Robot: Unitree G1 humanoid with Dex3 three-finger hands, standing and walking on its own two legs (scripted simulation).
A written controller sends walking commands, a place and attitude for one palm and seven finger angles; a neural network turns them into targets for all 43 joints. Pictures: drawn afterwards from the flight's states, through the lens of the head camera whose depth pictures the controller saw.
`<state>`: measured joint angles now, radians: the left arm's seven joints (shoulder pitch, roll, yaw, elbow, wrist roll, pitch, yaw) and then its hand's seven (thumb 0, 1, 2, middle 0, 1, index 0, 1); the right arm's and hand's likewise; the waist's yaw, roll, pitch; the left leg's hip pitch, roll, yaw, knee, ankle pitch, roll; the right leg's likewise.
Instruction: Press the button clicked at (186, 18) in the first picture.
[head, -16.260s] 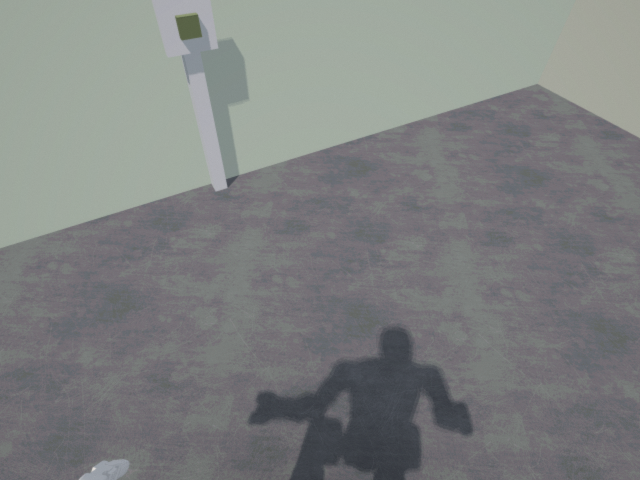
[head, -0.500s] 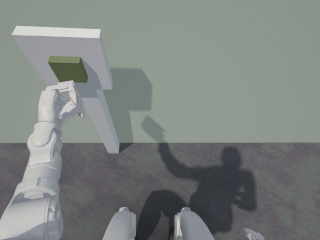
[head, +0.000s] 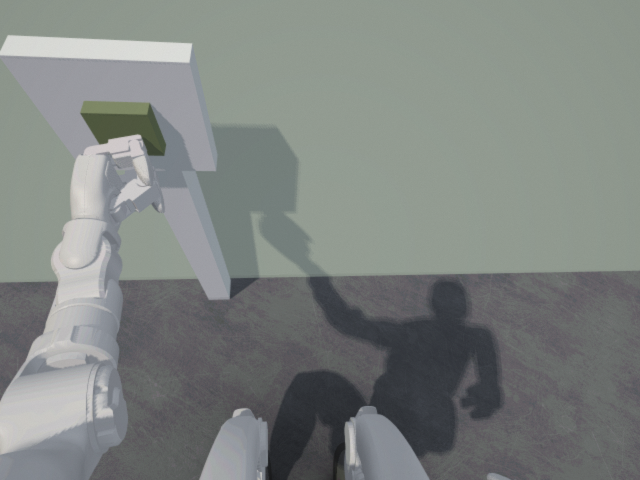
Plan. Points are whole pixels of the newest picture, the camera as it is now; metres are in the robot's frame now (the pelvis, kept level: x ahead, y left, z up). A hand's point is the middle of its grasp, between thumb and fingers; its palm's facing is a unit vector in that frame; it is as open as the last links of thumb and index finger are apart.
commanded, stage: press the button with the knuckle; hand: left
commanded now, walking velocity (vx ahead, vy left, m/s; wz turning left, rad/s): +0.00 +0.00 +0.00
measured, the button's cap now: (127, 127) +0.52 +0.23 +0.08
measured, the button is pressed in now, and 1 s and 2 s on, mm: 2 5 0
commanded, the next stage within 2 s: hold the button down briefly in 0.34 s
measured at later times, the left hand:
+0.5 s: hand (150, 179) +0.47 +0.21 +0.04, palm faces +0.03 -1.00 -0.04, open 2.9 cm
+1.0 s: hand (150, 182) +0.46 +0.21 +0.04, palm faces +0.04 -1.00 -0.03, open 2.9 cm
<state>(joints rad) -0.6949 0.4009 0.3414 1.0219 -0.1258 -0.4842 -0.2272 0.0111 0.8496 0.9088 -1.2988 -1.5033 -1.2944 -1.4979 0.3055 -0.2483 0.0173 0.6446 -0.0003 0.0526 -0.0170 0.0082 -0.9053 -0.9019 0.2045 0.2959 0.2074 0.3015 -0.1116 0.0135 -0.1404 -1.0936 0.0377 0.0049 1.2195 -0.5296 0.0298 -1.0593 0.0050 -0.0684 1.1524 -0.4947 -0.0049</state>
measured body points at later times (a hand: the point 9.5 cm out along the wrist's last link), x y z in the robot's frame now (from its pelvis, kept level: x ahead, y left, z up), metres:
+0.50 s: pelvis -0.03 -0.01 -0.02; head +0.11 +0.03 +0.41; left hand +0.46 +0.26 +0.04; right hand +0.02 -0.28 -0.12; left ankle +0.02 +0.10 -0.64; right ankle +0.03 -0.12 -0.64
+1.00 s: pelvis -0.04 +0.00 -0.02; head +0.10 +0.03 +0.41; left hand +0.46 +0.26 +0.04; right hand +0.00 -0.27 -0.12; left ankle +0.02 +0.10 -0.64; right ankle +0.03 -0.12 -0.64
